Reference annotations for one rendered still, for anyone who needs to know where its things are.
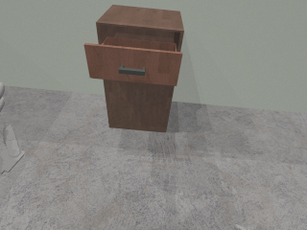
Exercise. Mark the cabinet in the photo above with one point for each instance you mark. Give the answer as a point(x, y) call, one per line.
point(139, 105)

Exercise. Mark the handle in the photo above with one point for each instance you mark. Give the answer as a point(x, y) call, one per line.
point(131, 71)

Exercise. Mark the drawer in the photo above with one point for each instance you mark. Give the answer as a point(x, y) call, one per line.
point(161, 60)

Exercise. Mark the left robot hand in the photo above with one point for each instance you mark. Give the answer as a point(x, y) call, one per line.
point(10, 156)

